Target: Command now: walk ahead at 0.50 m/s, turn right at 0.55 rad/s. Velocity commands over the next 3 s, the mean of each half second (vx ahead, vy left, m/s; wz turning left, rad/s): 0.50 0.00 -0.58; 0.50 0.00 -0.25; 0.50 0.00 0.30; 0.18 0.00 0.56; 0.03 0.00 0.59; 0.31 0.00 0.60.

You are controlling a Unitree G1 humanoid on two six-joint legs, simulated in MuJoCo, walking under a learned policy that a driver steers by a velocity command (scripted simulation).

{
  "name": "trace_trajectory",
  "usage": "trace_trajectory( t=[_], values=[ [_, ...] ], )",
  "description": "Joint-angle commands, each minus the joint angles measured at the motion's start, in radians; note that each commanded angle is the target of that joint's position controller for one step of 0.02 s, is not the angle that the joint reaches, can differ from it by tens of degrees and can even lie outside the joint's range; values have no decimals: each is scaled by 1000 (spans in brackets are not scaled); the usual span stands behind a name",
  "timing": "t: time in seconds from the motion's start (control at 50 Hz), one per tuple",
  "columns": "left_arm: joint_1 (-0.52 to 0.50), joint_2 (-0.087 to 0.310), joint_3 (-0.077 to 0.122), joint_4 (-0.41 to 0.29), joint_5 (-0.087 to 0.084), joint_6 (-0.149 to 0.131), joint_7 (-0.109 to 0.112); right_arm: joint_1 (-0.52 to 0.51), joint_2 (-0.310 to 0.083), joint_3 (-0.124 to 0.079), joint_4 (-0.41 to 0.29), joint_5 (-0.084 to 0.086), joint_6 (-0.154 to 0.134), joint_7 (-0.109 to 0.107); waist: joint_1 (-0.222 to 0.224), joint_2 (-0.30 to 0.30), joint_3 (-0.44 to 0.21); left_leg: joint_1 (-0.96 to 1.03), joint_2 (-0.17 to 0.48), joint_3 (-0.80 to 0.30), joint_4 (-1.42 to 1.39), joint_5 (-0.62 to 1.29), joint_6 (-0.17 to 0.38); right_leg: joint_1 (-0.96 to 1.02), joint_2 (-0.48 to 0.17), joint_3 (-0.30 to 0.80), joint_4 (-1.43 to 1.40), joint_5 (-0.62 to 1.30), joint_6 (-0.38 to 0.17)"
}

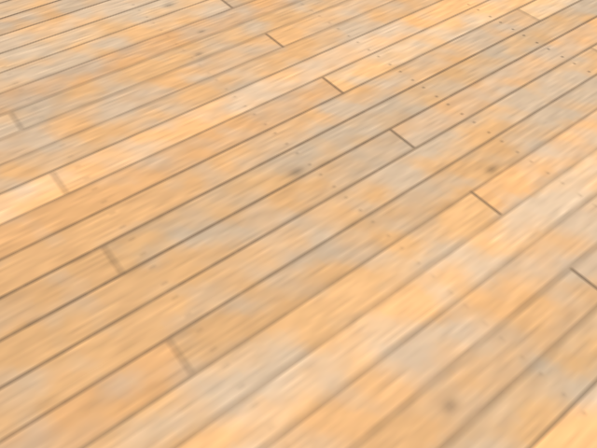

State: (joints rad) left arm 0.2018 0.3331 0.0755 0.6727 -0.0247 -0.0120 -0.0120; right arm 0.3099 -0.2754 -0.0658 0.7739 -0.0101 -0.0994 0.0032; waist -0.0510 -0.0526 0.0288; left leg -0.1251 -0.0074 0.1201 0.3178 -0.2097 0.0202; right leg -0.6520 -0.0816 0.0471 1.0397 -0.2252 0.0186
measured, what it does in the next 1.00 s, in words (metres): walks ahead, turning right: right foot, then left foot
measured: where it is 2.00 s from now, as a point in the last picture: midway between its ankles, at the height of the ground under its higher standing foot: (394, 246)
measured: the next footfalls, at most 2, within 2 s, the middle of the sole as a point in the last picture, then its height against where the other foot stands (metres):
right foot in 0.24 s outside the picture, level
left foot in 0.74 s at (307, 387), level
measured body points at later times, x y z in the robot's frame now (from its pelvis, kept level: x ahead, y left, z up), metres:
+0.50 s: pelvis +0.27 -0.08 +0.00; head +0.30 -0.11 +0.45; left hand +0.43 +0.17 -0.10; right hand +0.38 -0.39 -0.09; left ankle +0.43 +0.08 -0.67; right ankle +0.25 -0.14 -0.74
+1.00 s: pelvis +0.56 -0.11 +0.00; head +0.59 -0.11 +0.45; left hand +0.81 +0.06 -0.10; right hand +0.49 -0.38 -0.12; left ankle +0.58 -0.02 -0.74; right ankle +0.57 -0.29 -0.68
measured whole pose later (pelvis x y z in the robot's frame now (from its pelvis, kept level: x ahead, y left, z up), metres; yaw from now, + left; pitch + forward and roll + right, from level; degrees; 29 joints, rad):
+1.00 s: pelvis +0.56 -0.11 +0.00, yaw -24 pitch +1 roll +1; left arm 0.20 0.30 0.05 0.69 0.00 -0.05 0.00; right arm 0.34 -0.26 -0.04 0.81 0.00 -0.09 0.02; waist -0.05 -0.04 0.02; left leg -0.14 -0.06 0.02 0.30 -0.18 0.06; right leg -0.62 -0.09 0.05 0.93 -0.21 0.00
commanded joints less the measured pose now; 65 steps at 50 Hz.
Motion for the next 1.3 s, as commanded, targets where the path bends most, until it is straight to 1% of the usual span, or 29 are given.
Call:
trace_trajectory(
  t=[0.02,0.16,0.2,0.24,0.26,0.28,0.3,0.32,0.34,0.36,0.44,0.56,0.66,0.72,0.74,0.76,0.78,0.8,0.84,0.86,0.92,1.02,1.12,1.18,1.22,1.24,1.26,1.28,1.3],
  values=[
    [-25,4,-8,-75,3,-10,-16,-83,-156,-39,-64,3,-17,-8,24,115,11,38,271,-124,-170,242,162,-47,-37,25,-144,147,1],
    [-195,21,-7,-149,2,-15,-51,-15,-222,-61,-12,35,15,-12,-13,109,54,167,296,19,-98,403,107,22,13,-84,-388,137,-74],
    [-128,61,16,-147,8,-8,-50,-18,-256,-71,-12,46,28,-16,43,141,-12,196,290,59,63,747,85,159,83,-143,-399,35,-118],
    [177,160,74,-69,2,6,-28,-16,-226,-57,-21,42,35,-22,204,98,-173,2,226,106,488,739,26,618,146,-124,-472,96,-190],
    [216,281,96,-60,-9,9,-9,66,-95,-15,-69,-12,23,-14,131,-181,-248,-427,94,90,869,-115,-40,973,-118,333,-492,84,-329],
    [221,271,81,-104,-4,-12,-17,39,-100,2,-99,1,-12,-4,141,-169,-441,-613,-28,-163,1064,-425,-52,1093,-258,809,-690,-169,-463],
    [202,193,58,-91,3,-29,-26,-94,-187,-22,-124,45,-31,5,184,-49,-323,-712,27,-222,1083,-328,-34,1020,-238,707,-756,-181,-394],
    [161,165,49,-82,4,-40,-26,-129,-179,-16,-139,51,-42,4,152,-26,-197,-719,63,-206,1011,-234,-19,878,-202,580,-761,-120,-361],
    [91,133,38,-89,5,-43,-23,-122,-171,-15,-123,25,-45,-6,103,38,-129,-659,102,-206,928,-167,-22,732,-159,474,-756,-6,-328],
    [42,108,29,-101,14,-44,-19,-102,-179,-21,-116,6,-38,-10,63,23,-98,-580,126,-212,860,-123,-30,619,-124,398,-767,107,-315],
    [34,111,29,-89,17,-51,2,-101,-136,-13,-112,-10,-3,-9,32,13,-69,-489,117,-184,716,-34,-80,448,-71,276,-811,306,-321],
    [123,122,30,-33,6,-42,26,-310,-76,17,-151,5,-11,13,119,-22,-24,-397,48,-161,299,327,-97,401,-13,191,-804,175,-243],
    [189,119,28,21,5,-36,25,-352,-121,2,-172,15,-27,33,130,-46,4,-396,41,-181,186,246,-36,553,-97,285,-720,170,-224],
    [167,103,23,26,9,-26,23,-197,-160,-24,-136,9,-34,25,43,-58,-56,-190,12,-133,123,166,33,589,-59,266,-552,423,-183],
    [162,66,6,11,19,-26,22,-56,-200,-38,-118,-4,-37,20,-22,-12,-192,49,116,-229,165,197,94,502,-6,217,-331,387,-150],
    [280,9,-13,1,4,-37,23,74,-286,-64,-89,-15,-29,20,-14,223,-353,424,319,-614,138,33,249,163,140,99,34,95,-64],
    [284,32,-16,3,-1,-47,24,119,-227,-52,-61,13,-23,33,-26,332,-352,478,389,-887,-9,-191,283,-27,170,126,193,-344,-45],
    [188,106,3,-6,-13,-50,21,72,-165,-32,-63,28,-19,31,-39,217,-200,373,370,-802,-31,-299,242,-116,115,148,261,-291,-50],
    [56,96,1,-38,7,-56,18,-31,-123,-14,-76,10,-5,27,-6,107,-36,133,290,-584,-75,-144,208,-105,35,73,181,-154,-51],
    [55,84,5,-37,15,-56,16,-55,-104,-6,-77,1,-7,25,21,124,-19,65,258,-522,-96,-53,198,-59,1,68,122,-107,-49],
    [85,33,-5,-21,15,-48,11,-58,-109,-5,-62,9,-15,22,49,158,-28,-7,217,-404,-144,117,209,7,-19,32,26,-59,-27],
    [-69,-8,-25,-58,23,-60,4,-16,-160,-16,-25,21,-4,9,7,123,-1,-5,186,-263,-180,251,194,10,-17,-6,-286,184,-1],
    [-222,-3,-24,-100,12,-82,-16,88,-179,-21,25,37,20,1,-37,118,28,27,202,-285,-131,245,177,96,38,-13,-488,283,2],
    [-205,35,-9,-100,10,-95,-24,90,-197,-30,34,39,37,-10,2,139,15,84,236,-340,-59,270,150,170,52,2,-553,201,-25],
    [-34,90,21,-53,16,-100,-13,72,-183,-24,30,34,42,-12,101,132,-88,38,176,-303,133,425,108,447,68,-26,-601,179,-71],
    [132,148,40,-30,34,-100,-2,54,-129,-3,3,17,39,-10,178,79,-233,-115,117,-265,389,288,70,726,-67,89,-548,190,-130],
    [220,234,61,-9,45,-86,2,183,-19,30,-22,20,24,-10,143,-184,-392,-478,-25,-164,749,-206,-1,1079,-323,485,-591,56,-269],
    [233,154,42,-4,35,-79,0,174,-90,15,-9,44,15,-9,162,-202,-404,-598,-5,-252,907,-377,-8,1048,-343,656,-693,-118,-297],
    [175,99,24,-2,26,-77,3,88,-161,-8,-27,59,15,-9,163,-122,-242,-660,41,-254,955,-302,-6,926,-307,514,-720,-151,-255]
  ],
)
